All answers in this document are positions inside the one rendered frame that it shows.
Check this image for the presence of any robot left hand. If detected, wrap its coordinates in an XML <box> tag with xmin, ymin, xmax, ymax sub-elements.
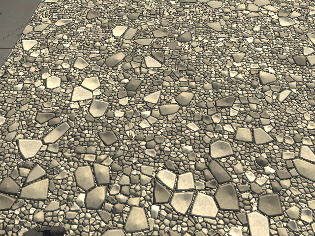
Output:
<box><xmin>22</xmin><ymin>226</ymin><xmax>65</xmax><ymax>236</ymax></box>

